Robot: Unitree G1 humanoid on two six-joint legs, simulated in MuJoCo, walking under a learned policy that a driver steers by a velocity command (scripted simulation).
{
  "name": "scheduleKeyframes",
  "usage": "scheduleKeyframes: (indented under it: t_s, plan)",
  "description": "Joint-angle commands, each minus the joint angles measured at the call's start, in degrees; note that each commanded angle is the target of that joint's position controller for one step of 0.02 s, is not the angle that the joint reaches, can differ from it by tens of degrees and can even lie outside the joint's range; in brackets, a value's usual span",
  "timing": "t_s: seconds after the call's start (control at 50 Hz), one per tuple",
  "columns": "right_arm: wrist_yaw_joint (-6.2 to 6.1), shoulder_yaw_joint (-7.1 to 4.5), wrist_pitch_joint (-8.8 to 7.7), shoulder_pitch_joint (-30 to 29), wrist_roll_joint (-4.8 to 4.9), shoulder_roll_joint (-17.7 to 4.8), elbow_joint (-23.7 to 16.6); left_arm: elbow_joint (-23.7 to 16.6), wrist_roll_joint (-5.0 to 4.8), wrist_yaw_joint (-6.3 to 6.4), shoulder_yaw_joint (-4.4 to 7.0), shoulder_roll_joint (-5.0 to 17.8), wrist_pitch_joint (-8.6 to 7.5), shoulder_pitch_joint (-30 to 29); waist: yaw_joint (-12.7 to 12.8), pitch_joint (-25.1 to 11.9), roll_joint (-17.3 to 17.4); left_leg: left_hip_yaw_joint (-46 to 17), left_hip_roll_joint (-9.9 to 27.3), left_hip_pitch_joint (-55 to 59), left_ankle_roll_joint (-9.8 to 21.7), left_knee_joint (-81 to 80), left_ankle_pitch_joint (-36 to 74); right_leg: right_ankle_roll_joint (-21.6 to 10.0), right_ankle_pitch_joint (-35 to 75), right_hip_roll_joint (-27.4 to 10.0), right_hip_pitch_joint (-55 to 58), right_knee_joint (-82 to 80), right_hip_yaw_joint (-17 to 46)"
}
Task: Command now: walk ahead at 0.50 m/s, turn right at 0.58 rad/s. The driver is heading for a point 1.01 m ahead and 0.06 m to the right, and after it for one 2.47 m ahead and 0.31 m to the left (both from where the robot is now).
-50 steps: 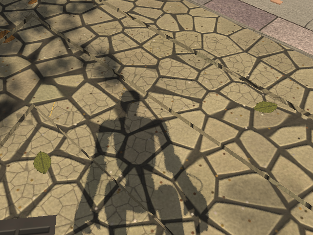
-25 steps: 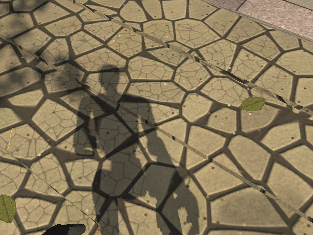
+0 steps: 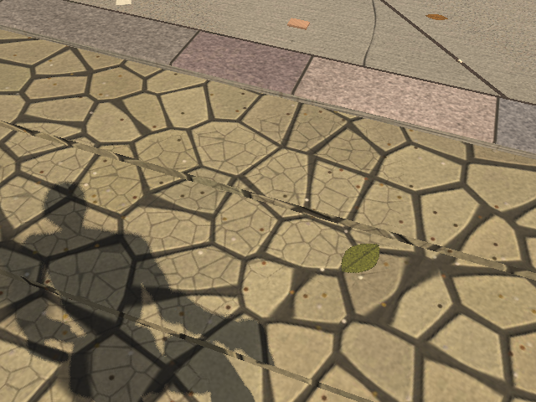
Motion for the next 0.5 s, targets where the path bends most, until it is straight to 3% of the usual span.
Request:
scheduleKeyframes:
  t_s: [0.02, 0.06, 0.14, 0.26, 0.3, 0.34, 0.36, 0.38, 0.4, 0.42, 0.44, 0.48, 0.5]
  plan:
    - [-0.80, -0.78, -0.59, -2.30, -1.25, -5.76, -2.29, -6.26, 0.52, -0.66, 1.46, 4.30, 0.29, -0.64, 1.65, -0.56, 11.48, -15.33, 15.87, 9.00, 6.90, -18.83, 8.79, 1.45, 8.61, -6.08, -13.31, 7.19, 0.36]
    - [-1.36, -0.87, -0.94, 0.02, -1.51, -6.16, -1.65, -7.18, 0.36, -1.15, 1.38, 3.30, 0.72, -1.57, 1.11, -0.78, 10.01, -7.26, 14.26, 8.44, 7.48, -19.80, 14.22, 2.68, 12.48, -5.72, -12.51, 5.79, -1.86]
    - [-1.99, -1.42, -0.86, 3.37, -2.05, -8.40, -1.30, -10.20, 0.76, -2.07, 1.26, 2.36, 1.41, -5.50, 0.53, -1.10, 8.48, -3.01, 16.55, 13.45, 9.74, -21.15, 16.29, 3.98, 14.82, -6.44, -14.10, -1.94, -3.61]
    - [-1.33, -3.09, 0.16, 2.98, -0.98, -12.11, -2.48, -13.04, 0.78, -3.64, 1.24, 2.52, 2.17, -10.59, 0.23, 1.84, 9.02, 3.85, 18.67, 19.67, 9.94, -22.73, 16.64, 1.84, 9.31, -7.82, -9.54, -17.35, -7.94]
    - [-0.80, -3.69, 0.71, 1.52, -0.61, -13.18, -2.92, -13.00, 0.67, -3.52, 1.54, 3.14, 2.57, -8.94, 1.48, 2.48, 9.62, 6.96, 17.99, 19.16, 9.91, -20.31, 22.19, 0.10, 3.98, -6.84, -3.59, -21.74, -10.53]
    - [-0.38, -4.43, 1.21, -0.15, 0.27, -14.80, -3.14, -11.71, 0.52, -2.89, 2.72, 5.17, 2.82, -1.34, 5.37, -0.50, 11.34, 9.55, 17.29, 17.77, 9.70, -9.29, 41.39, -1.51, -1.36, -3.11, 7.76, -26.66, -14.41]
    - [-0.25, -4.23, 1.34, -2.82, 0.84, -14.39, -3.51, -8.41, 0.60, -2.59, 4.12, 6.91, 2.85, 10.14, 11.12, -4.99, 9.50, 10.77, 16.36, 11.47, 8.89, 3.26, 47.10, -3.29, 6.80, -1.44, 23.95, -35.11, -14.42]
    - [-0.20, -2.63, 1.06, -1.86, -0.63, -9.53, -3.57, -3.53, 0.15, -2.04, 6.16, 10.46, 2.99, 18.41, 13.32, -6.09, -0.53, 10.10, 11.47, -2.45, 6.09, 24.91, 22.97, -5.13, 10.17, -1.97, 38.52, -39.56, -8.23]
    - [0.07, -0.22, -0.41, -1.13, -1.70, -0.60, -6.92, -5.00, 1.03, -1.65, 5.76, 15.25, 1.56, 12.42, 4.52, -1.83, -16.75, 6.73, 3.11, -23.85, 4.17, 46.72, -2.90, -11.16, 7.03, -11.97, 39.85, -47.53, 16.76]
    - [0.38, -0.42, -3.19, -4.17, 0.67, -4.24, -9.77, -7.32, 0.79, -2.66, 4.44, 13.73, -0.89, 11.47, 4.97, -5.93, -12.76, -3.49, 0.04, -31.42, 4.43, 54.58, -1.46, -19.26, 4.14, -21.16, 38.33, -60.51, 37.93]
    - [0.81, -0.94, -4.13, -6.58, 2.74, -7.04, -10.50, -6.36, 1.27, -3.36, 3.10, 9.51, -2.35, 11.60, 4.34, -2.91, -6.12, -4.48, 3.11, -34.84, 5.66, 54.23, 2.41, -18.59, 4.55, -22.74, 36.77, -61.57, 33.61]
    - [0.50, -0.72, -3.82, -5.39, 1.08, -6.66, -9.22, -6.40, 1.41, -3.28, 2.03, 6.84, -3.51, 5.76, 0.72, 0.83, 1.34, -5.73, 8.36, -29.65, 6.12, 46.25, 11.74, -13.18, 10.16, -18.12, 27.09, -60.17, 20.69]
    - [0.62, -1.07, -3.20, -4.18, 0.65, -7.42, -8.70, -6.97, 1.54, -2.97, 1.49, 6.05, -3.90, 3.46, -0.62, 1.21, 1.39, -6.19, 9.46, -26.97, 5.72, 42.37, 14.57, -11.66, 16.29, -16.57, 24.74, -60.88, 16.30]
